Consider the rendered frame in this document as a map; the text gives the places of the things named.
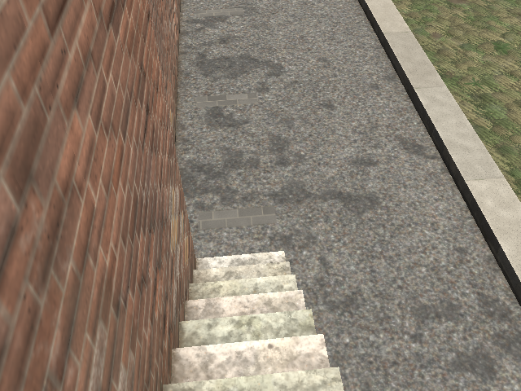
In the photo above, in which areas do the stairs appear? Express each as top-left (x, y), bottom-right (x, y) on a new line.
top-left (163, 251), bottom-right (344, 391)

